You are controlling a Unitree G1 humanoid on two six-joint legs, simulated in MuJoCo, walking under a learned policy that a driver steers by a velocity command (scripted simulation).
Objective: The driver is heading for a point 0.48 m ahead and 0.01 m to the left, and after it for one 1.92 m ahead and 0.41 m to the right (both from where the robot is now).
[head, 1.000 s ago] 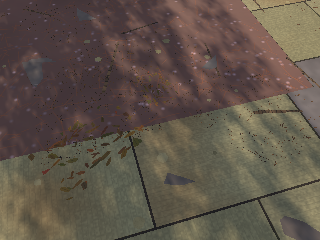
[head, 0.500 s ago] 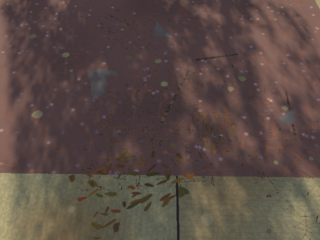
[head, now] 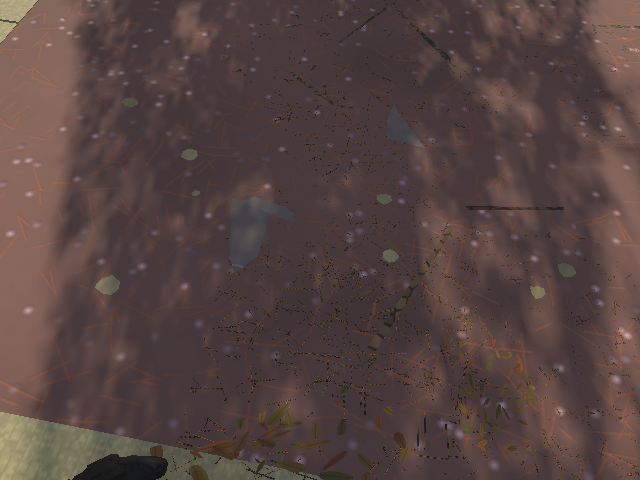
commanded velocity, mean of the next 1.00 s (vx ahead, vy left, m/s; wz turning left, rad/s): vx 0.50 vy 0.00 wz -0.03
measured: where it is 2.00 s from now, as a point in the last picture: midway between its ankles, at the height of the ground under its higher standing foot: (340, 241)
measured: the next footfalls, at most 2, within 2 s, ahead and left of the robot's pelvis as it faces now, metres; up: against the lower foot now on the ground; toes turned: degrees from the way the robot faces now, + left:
right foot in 0.10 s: +0.24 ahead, -0.12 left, +0.00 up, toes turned +5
left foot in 0.58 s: +0.44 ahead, +0.13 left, +0.00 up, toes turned +8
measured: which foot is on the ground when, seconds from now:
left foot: down 0.00-0.10, up 0.12-0.56, down 0.58-1.00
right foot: up 0.00-0.08, down 0.10-0.60, up 0.62-1.00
